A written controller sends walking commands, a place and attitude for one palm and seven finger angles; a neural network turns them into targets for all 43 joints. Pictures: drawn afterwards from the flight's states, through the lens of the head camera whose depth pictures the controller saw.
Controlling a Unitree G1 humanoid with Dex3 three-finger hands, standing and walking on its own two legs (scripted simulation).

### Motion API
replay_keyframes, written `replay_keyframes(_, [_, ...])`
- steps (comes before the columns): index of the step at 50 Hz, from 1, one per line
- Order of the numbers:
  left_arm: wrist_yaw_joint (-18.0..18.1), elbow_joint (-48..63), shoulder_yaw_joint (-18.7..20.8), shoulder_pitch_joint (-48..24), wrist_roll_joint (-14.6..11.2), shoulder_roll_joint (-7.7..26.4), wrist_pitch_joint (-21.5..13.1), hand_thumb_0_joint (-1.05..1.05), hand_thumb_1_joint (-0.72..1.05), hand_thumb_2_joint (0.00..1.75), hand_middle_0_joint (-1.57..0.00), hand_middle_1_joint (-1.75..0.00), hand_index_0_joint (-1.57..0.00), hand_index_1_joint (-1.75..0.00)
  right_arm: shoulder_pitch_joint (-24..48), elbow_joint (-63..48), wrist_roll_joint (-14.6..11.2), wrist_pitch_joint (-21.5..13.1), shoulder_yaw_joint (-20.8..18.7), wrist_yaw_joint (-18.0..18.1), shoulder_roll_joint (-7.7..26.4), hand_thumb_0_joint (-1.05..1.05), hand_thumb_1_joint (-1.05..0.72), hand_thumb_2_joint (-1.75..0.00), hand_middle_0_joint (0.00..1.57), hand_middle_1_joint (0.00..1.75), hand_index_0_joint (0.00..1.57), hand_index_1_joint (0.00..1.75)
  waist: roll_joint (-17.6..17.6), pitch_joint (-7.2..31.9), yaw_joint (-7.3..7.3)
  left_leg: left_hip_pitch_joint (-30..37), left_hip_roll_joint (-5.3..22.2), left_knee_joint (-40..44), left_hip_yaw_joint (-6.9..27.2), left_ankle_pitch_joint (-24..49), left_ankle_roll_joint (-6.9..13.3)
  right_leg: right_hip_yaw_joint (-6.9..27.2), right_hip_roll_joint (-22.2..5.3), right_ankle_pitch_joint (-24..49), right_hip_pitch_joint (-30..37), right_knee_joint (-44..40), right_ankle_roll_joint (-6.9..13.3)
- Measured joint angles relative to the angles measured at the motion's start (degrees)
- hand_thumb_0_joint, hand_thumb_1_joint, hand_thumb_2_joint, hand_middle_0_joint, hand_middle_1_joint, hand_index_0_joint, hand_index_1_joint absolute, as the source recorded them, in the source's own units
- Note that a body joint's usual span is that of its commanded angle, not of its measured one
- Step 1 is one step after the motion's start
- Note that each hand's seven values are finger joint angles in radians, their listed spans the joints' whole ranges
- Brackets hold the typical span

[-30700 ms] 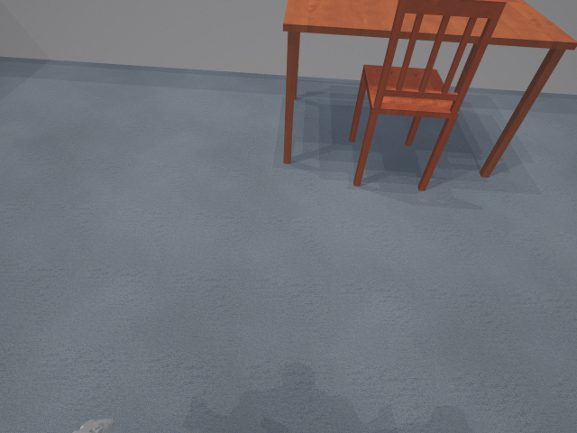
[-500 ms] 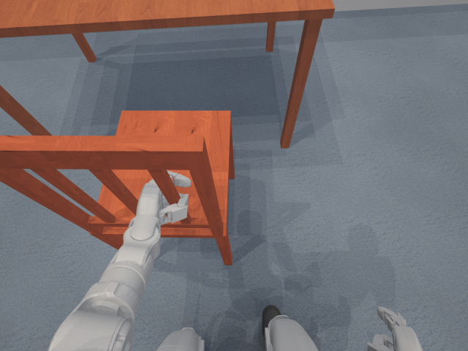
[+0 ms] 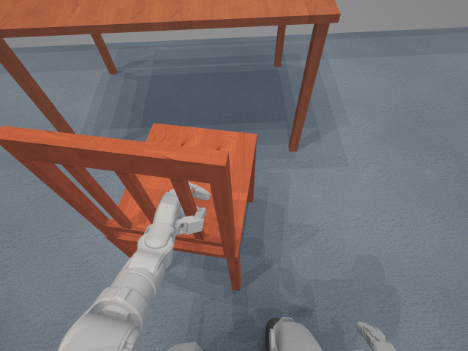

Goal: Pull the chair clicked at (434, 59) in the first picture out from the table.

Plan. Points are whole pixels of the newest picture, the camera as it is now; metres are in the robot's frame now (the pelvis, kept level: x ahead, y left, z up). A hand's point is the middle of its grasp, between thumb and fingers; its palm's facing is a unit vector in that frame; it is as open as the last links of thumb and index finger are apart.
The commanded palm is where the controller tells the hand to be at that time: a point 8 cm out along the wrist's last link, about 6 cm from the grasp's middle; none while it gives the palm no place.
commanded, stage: stop walking, hand still on the chair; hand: left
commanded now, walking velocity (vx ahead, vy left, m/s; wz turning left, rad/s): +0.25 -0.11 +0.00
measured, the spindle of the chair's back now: (146, 205) +0.39 +0.19 -0.06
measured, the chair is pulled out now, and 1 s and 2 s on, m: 0.51 0.57 0.57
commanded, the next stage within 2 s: open the thumb and straighten the fingers in 0.92 s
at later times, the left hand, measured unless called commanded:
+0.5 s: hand (196, 248) +0.29 +0.08 -0.05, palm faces -0.14 -0.98 -0.15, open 5.5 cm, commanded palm +0.28 +0.13 -0.04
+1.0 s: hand (195, 250) +0.29 +0.08 -0.05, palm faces -0.18 -0.97 -0.14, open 5.4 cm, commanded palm +0.28 +0.14 -0.03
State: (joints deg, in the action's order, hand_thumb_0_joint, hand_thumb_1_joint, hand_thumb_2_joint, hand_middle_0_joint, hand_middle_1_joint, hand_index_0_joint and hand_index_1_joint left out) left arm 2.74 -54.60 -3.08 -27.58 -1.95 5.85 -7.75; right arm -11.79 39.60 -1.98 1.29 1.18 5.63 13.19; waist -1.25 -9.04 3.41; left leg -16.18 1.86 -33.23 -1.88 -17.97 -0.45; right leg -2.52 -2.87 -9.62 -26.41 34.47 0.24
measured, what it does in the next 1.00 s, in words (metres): steps on the spot: right foot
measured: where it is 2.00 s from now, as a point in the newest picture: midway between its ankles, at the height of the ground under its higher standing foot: outside the picture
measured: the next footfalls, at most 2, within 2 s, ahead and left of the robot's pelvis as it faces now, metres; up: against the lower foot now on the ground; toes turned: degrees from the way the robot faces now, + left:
right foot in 0.14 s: +0.06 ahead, -0.11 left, +0.00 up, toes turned -3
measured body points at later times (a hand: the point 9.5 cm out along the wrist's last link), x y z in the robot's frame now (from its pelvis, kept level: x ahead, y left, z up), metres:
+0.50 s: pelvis +0.00 +0.00 +0.01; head +0.03 -0.02 +0.46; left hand +0.30 +0.13 -0.04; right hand +0.12 -0.25 -0.11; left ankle -0.01 +0.13 -0.72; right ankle +0.02 -0.10 -0.72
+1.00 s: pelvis +0.02 +0.01 +0.02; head +0.03 +0.00 +0.47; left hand +0.29 +0.13 -0.04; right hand +0.13 -0.23 -0.11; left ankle -0.01 +0.13 -0.72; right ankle +0.02 -0.10 -0.72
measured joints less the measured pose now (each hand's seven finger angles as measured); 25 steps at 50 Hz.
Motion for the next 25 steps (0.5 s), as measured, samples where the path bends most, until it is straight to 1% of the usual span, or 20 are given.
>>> replay_keyframes(1, [0.26,0.95,-0.22,0.52,-0.30,0.16,0.45,0.08,0.67,0.80,-0.35,-1.29,-0.50,-1.45,-0.29,-0.22,0.01,0.05,-0.25,0.20,0.15,0.00,-0.91,-0.90,0.20,0.30,0.20,0.30,0.45,-0.56,-0.26,0.10,-0.22,-0.63,-0.53,0.98,-0.22,0.70,0.00,-3.68,-0.53,2.49,-0.41])
replay_keyframes(3, [0.56,2.10,-0.41,2.29,-1.08,0.33,0.95,0.08,0.68,0.80,-0.35,-1.29,-0.50,-1.45,-1.34,-0.38,-0.08,0.54,-0.58,0.18,0.03,0.00,-0.91,-0.90,0.20,0.30,0.20,0.30,0.60,-0.86,-0.78,1.06,0.06,-0.52,-1.28,0.59,-0.47,1.30,0.97,-9.72,-0.53,8.60,-0.73])
replay_keyframes(4, [0.45,2.43,-0.57,3.18,-1.28,0.27,1.19,0.08,0.68,0.80,-0.35,-1.28,-0.50,-1.45,-2.15,-0.35,-0.15,0.80,-0.66,0.02,-0.10,0.00,-0.91,-0.90,0.20,0.30,0.20,0.30,0.30,-0.57,-0.79,1.33,0.32,-0.09,-1.05,0.50,-0.55,0.98,1.44,-11.00,0.53,9.83,-0.76])
replay_keyframes(5, [0.23,2.69,-0.77,4.02,-1.27,0.11,1.35,0.08,0.68,0.80,-0.34,-1.28,-0.50,-1.45,-3.09,-0.27,-0.25,0.99,-0.67,-0.22,-0.19,0.01,-0.91,-0.90,0.20,0.30,0.20,0.30,-0.12,-0.09,-0.88,1.36,0.60,0.11,-0.59,0.48,-0.70,0.54,1.86,-11.56,2.53,8.64,-0.68])
replay_keyframes(6, [-0.08,3.10,-0.99,4.94,-1.13,0.01,1.49,0.09,0.67,0.80,-0.35,-1.28,-0.50,-1.45,-4.04,-0.08,-0.34,1.07,-0.52,-0.49,-0.31,0.01,-0.91,-0.90,0.20,0.30,0.20,0.29,-0.24,0.59,-1.21,1.19,0.73,0.03,-0.31,0.41,-0.96,0.30,2.08,-11.48,5.14,5.53,-0.59])
replay_keyframes(7, [-0.19,3.69,-1.23,5.83,-0.86,0.06,1.50,0.08,0.67,0.80,-0.35,-1.28,-0.50,-1.45,-4.77,0.19,-0.38,1.03,-0.31,-0.78,-0.41,0.01,-0.91,-0.90,0.20,0.30,0.20,0.29,-0.15,1.21,-1.80,0.90,0.82,-0.47,-0.33,0.15,-1.31,0.35,2.24,-9.31,7.54,1.39,-0.10])
replay_keyframes(8, [-0.14,4.16,-1.29,6.48,-0.73,0.02,1.38,0.08,0.67,0.80,-0.36,-1.28,-0.50,-1.45,-4.70,0.71,-0.35,0.96,-0.18,-1.02,-0.26,0.01,-0.91,-0.90,0.20,0.30,0.20,0.29,-0.87,0.92,-2.09,1.00,1.53,-1.11,-0.17,-0.21,-1.62,0.09,2.94,-5.39,8.58,-0.72,0.66])
replay_keyframes(9, [-0.03,4.37,-1.24,7.10,-0.88,-0.09,1.15,0.08,0.67,0.80,-0.36,-1.28,-0.50,-1.45,-4.35,1.23,-0.32,0.95,-0.15,-1.17,-0.07,0.01,-0.91,-0.90,0.20,0.30,0.20,0.30,-1.77,0.47,-1.79,1.30,2.21,-1.38,0.27,-0.44,-1.48,-0.41,3.64,-4.17,9.43,-1.58,1.32])
replay_keyframes(10, [0.03,4.43,-1.20,7.81,-1.02,-0.21,0.85,0.08,0.67,0.80,-0.36,-1.28,-0.49,-1.45,-4.12,1.66,-0.37,0.90,-0.18,-1.23,-0.01,0.01,-0.91,-0.90,0.20,0.30,0.20,0.30,-2.22,0.50,-1.27,1.45,2.30,-1.25,0.83,-0.69,-0.93,-0.83,3.90,-4.06,9.94,-2.16,1.76])
replay_keyframes(12, [0.19,4.53,-1.35,9.04,-0.93,-0.49,0.81,0.08,0.66,0.79,-0.36,-1.27,-0.49,-1.45,-3.91,2.17,-0.64,0.81,-0.36,-1.20,0.02,0.01,-0.91,-0.90,0.20,0.30,0.20,0.30,-2.12,1.22,-0.67,1.70,1.50,-1.12,1.74,-2.26,-0.11,-1.18,3.72,-4.41,10.59,-3.26,2.10])
replay_keyframes(14, [0.40,4.83,-1.96,9.97,-0.57,-0.79,1.39,0.08,0.67,0.79,-0.36,-1.28,-0.49,-1.45,-3.76,2.31,-0.49,0.45,-0.44,-0.94,0.36,0.01,-0.91,-0.90,0.20,0.30,0.20,0.30,-1.92,2.06,-0.56,3.04,0.92,1.07,1.78,-0.97,0.46,-1.18,3.57,-4.33,11.11,-4.18,1.96])
replay_keyframes(15, [0.41,5.02,-2.31,10.35,-0.46,-0.83,1.61,0.08,0.67,0.79,-0.36,-1.29,-0.49,-1.45,-3.47,2.38,-0.31,0.14,-0.46,-0.75,0.50,0.01,-0.91,-0.90,0.20,0.30,0.20,0.30,-1.68,2.26,-0.57,3.91,0.78,2.74,1.62,1.45,-0.02,-1.02,3.42,-4.32,11.29,-4.22,1.80])
replay_keyframes(16, [0.49,5.17,-2.59,10.70,-0.37,-0.76,1.77,0.08,0.67,0.79,-0.36,-1.29,-0.49,-1.45,-2.97,2.46,-0.15,-0.14,-0.47,-0.54,0.50,0.01,-0.91,-0.90,0.20,0.30,0.20,0.30,-1.13,2.26,-0.70,4.74,0.45,3.71,1.15,2.26,-0.66,-0.57,3.07,-4.35,11.49,-4.08,1.60])
replay_keyframes(18, [0.68,4.99,-2.81,11.40,-0.46,-0.88,1.79,0.08,0.67,0.79,-0.35,-1.29,-0.50,-1.45,-2.20,2.00,0.06,-0.45,-0.53,-0.38,0.52,0.01,-0.91,-0.90,0.20,0.30,0.20,0.30,-0.55,2.67,-0.98,5.82,0.10,4.96,0.36,2.27,-1.21,0.20,2.74,-4.31,11.78,-4.19,1.25])
replay_keyframes(25, [1.13,5.28,-3.75,13.85,-0.33,-1.45,1.71,0.08,0.68,0.79,-0.34,-1.30,-0.49,-1.45,0.01,-0.01,0.07,-0.30,-0.26,-0.16,-0.16,0.01,-0.91,-0.90,0.20,0.30,0.20,0.29,-0.52,4.60,-1.74,6.94,0.32,6.60,-0.49,2.20,-1.05,0.98,3.07,-3.58,12.70,-6.09,1.08])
